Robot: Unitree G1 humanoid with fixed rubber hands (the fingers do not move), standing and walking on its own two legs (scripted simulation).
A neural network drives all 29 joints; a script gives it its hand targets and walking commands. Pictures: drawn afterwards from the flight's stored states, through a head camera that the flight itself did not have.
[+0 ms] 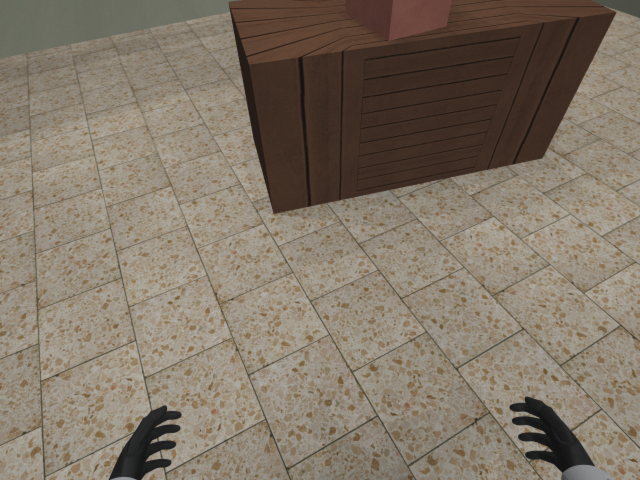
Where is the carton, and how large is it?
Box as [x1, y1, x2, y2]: [345, 0, 451, 40]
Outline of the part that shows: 345,12 386,39 390,40 445,26 451,0 345,0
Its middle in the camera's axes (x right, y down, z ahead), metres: +0.27 -0.89 +1.33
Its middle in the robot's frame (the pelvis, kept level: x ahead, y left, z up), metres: +1.60 -0.27 +0.05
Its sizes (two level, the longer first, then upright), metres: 0.298 0.247 0.269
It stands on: a pedestal, 0.67 m high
